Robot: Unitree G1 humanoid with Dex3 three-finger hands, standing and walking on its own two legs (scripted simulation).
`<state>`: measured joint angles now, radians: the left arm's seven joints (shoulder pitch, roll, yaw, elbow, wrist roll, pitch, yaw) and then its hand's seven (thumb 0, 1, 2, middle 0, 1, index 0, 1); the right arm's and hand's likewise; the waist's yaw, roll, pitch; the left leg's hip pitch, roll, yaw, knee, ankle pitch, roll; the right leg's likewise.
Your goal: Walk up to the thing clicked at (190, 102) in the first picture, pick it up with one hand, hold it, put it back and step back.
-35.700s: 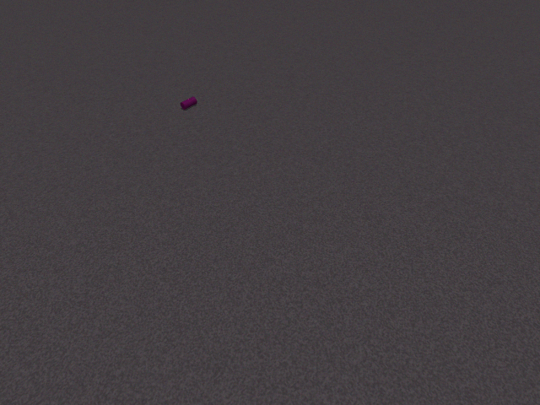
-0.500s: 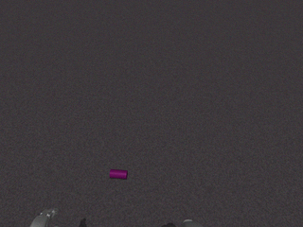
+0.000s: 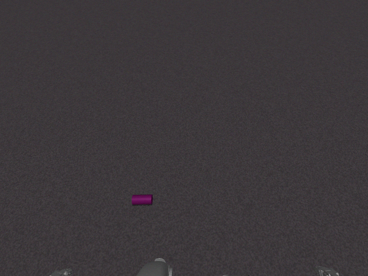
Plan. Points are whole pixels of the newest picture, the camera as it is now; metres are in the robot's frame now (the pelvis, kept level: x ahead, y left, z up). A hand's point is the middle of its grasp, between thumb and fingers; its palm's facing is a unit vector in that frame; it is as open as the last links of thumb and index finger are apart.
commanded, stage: step back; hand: left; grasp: from above
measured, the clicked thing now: (142, 199) +0.56 +0.26 -0.73
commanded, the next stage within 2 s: none
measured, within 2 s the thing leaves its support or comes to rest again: neither
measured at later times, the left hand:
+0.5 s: hand out of the picture -0.04 +0.28 -0.14, palm faces +0.04 -0.93 -0.36, open 7.4 cm
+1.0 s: hand out of the picture -0.20 +0.24 -0.13, palm faces +0.07 -0.91 -0.42, open 7.4 cm
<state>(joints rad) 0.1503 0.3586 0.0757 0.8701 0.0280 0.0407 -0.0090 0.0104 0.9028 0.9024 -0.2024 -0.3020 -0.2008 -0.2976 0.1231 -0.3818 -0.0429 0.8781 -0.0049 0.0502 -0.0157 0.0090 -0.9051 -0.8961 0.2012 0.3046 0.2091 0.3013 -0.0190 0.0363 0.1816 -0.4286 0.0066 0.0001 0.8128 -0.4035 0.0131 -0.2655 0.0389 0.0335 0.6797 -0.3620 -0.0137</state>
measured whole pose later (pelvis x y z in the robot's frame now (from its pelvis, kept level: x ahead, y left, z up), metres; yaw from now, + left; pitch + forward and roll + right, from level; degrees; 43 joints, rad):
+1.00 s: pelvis -0.30 -0.03 +0.00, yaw +6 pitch -2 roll +1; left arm 0.13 0.38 0.07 0.77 0.03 0.05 0.01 0.01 0.90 0.90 -0.21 -0.30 -0.20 -0.30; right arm 0.25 -0.41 -0.04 0.88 -0.02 0.04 -0.02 0.01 -0.91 -0.90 0.20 0.30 0.21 0.30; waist -0.01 0.01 0.16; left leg -0.27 -0.04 -0.03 0.72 -0.42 -0.01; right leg -0.41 -0.06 -0.04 0.69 -0.25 0.01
